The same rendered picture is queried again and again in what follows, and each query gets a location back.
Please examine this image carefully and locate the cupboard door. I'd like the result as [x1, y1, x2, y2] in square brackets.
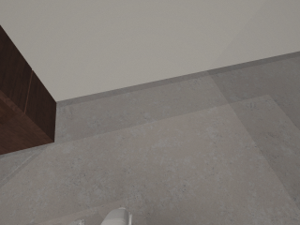
[0, 98, 17, 127]

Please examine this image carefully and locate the robot left thigh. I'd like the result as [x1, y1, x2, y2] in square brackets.
[100, 208, 133, 225]

